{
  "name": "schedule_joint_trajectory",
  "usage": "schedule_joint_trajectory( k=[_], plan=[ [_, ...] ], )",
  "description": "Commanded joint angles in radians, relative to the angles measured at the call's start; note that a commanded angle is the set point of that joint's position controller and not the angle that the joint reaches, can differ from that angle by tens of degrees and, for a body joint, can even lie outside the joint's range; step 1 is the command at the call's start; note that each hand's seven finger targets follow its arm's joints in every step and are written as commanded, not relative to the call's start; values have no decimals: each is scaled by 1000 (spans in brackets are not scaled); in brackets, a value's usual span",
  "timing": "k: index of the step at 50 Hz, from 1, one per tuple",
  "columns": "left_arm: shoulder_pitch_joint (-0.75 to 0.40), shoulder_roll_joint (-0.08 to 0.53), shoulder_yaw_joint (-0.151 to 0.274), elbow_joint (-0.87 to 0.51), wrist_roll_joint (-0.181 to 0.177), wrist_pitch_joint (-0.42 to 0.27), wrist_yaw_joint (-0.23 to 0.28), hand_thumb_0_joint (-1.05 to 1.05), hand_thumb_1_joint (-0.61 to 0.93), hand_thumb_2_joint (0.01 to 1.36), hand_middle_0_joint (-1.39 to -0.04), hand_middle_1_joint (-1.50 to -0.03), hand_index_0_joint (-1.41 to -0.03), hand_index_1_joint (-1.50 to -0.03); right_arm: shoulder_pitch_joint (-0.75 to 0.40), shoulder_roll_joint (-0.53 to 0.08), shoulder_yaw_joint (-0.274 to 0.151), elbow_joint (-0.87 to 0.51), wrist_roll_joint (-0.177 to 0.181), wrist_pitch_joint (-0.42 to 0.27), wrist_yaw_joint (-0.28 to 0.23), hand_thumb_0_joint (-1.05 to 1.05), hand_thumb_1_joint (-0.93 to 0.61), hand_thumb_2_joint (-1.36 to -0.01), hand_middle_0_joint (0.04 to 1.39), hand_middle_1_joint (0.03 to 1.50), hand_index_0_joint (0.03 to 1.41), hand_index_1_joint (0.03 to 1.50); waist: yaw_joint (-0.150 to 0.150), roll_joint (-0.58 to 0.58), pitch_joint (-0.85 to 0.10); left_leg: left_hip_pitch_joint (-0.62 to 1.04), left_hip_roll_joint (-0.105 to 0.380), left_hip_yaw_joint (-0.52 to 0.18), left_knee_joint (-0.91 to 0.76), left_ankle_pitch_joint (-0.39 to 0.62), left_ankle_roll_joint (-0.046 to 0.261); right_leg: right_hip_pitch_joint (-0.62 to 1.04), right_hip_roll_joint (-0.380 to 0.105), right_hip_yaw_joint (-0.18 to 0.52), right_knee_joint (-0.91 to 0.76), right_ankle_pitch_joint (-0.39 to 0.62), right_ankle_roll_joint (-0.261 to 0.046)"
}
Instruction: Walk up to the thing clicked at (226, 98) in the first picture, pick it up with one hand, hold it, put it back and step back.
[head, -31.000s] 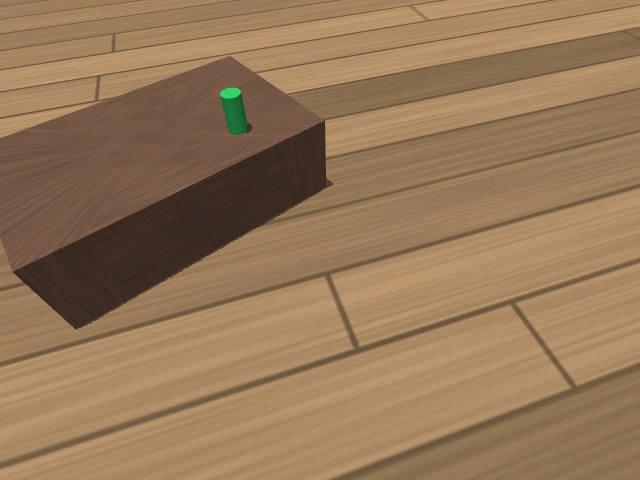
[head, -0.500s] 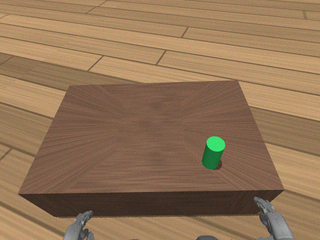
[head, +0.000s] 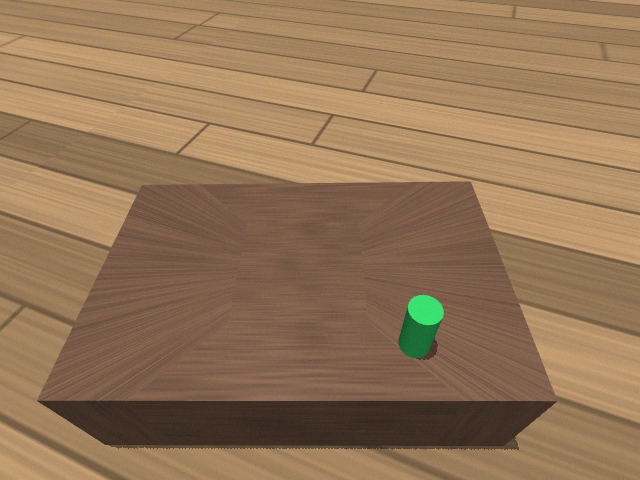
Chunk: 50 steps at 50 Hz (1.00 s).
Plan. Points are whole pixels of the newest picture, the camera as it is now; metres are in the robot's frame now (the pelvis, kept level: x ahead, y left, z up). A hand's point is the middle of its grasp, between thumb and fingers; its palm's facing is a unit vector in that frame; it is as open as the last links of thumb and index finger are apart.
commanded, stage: stand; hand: right
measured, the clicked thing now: (419, 327) +0.49 -0.21 -0.33
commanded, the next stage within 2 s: step back in 1.78 s
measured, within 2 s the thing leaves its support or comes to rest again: neither
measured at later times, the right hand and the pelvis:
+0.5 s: hand out of the picture +0.04 -0.24 -0.15, palm faces -0.02 +0.93 -0.35, open 7.4 cm; pelvis -0.01 +0.01 +0.01, yaw +0 degrees
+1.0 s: hand out of the picture +0.06 -0.24 -0.14, palm faces -0.03 +0.93 -0.35, open 7.4 cm; pelvis +0.00 +0.01 +0.01, yaw +0 degrees
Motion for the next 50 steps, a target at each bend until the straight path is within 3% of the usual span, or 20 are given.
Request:
schedule_joint_trajectory(
  k=[1, 5, 8, 13, 18, 23, 30, 32, 36, 37, 42, 50],
  plan=[
    [-51, 215, 45, -32, -2, -21, 17, 0, 900, 900, -200, -300, -200, -301, -39, -195, -35, -30, 8, -24, -12, 0, -900, -900, 200, 300, 200, 300, 5, 14, -24, 7, 40, -41, -133, 166, 74, 42, -77, 84, -164, 167, -42],
    [-67, 219, 40, -2, 0, -19, 14, 0, 900, 900, -200, -300, -200, -301, -55, -199, -37, 0, 9, -17, -8, 0, -900, -900, 200, 300, 200, 300, 5, 14, 19, -2, 36, -42, -174, 58, 73, 26, -74, 86, -220, 49, -37],
    [-81, 210, 36, 10, -3, -20, 12, 0, 900, 900, -200, -300, -200, -301, -63, -200, -37, 14, 8, -21, -6, 0, -900, -900, 200, 300, 200, 300, 9, 34, 0, -2, 45, -48, -195, 94, 72, 68, -79, 76, -212, 110, -35],
    [-91, 210, 32, 30, -2, -21, 9, 0, 900, 900, -200, -300, -200, -301, -87, -201, -38, 29, 9, -23, -4, 0, -900, -900, 200, 300, 200, 300, 10, 28, -8, 22, 47, -52, -222, 91, 71, 70, -81, 67, -223, 123, -28],
    [-101, 214, 28, 44, -3, -18, 8, 0, 900, 900, -200, -300, -200, -301, -95, -209, -42, 42, 9, -17, -1, 0, -900, -900, 200, 300, 200, 300, 7, 22, 10, 7, 44, -52, -239, 24, 72, 60, -82, 68, -237, 63, -26],
    [-106, 220, 26, 51, -3, -22, 7, 0, 900, 900, -200, -300, -200, -301, -98, -210, -41, 49, 10, -19, 2, 0, -900, -900, 200, 300, 200, 300, 6, 15, -12, 19, 47, -52, -242, 61, 74, 79, -92, 69, -235, 109, -25],
    [-94, 231, 23, 58, -3, -24, 8, 0, 900, 900, -200, -300, -200, -301, -108, -218, -42, 53, 15, -13, 7, 0, -900, -900, 200, 300, 200, 300, 6, 7, -1, 19, 42, -55, -246, 28, 75, 57, -93, 66, -250, 70, -23],
    [-96, 235, 23, 57, -3, -27, 9, 0, 900, 900, -200, -300, -200, -301, -109, -220, -42, 52, 15, -12, 9, 0, -900, -900, 200, 300, 200, 300, 3, -1, -19, 34, 45, -52, -233, 73, 79, 66, -102, 73, -253, 103, -24],
    [-85, 234, 21, 59, -6, -26, 10, 0, 900, 900, -200, -300, -200, -301, -116, -223, -39, 53, 17, -12, 10, 0, -900, -900, 200, 300, 200, 300, 6, 3, -12, 34, 45, -54, -239, 70, 78, 62, -102, 70, -248, 98, -23],
    [-92, 232, 21, 54, -5, -29, 11, 0, 900, 900, -200, -300, -200, -301, -115, -225, -40, 53, 16, -12, 10, 0, -900, -900, 200, 300, 200, 300, 4, 2, -33, 42, 47, -50, -230, 109, 80, 79, -106, 72, -247, 139, -22],
    [-89, 239, 22, 55, -6, -24, 9, 0, 900, 900, -200, -300, -200, -301, -116, -224, -37, 55, 15, -10, 11, 0, -900, -900, 200, 300, 200, 300, 3, 18, -1, 10, 45, -56, -252, 44, 77, 66, -102, 66, -249, 94, -24],
    [-86, 237, 22, 50, -6, -30, 11, 0, 900, 900, -200, -300, -200, -301, -129, -227, -37, 50, 20, -13, 11, 0, -900, -900, 200, 300, 200, 300, 5, -4, -49, 67, 48, -46, -221, 187, 78, 93, -112, 63, -244, 209, -18]
  ],
)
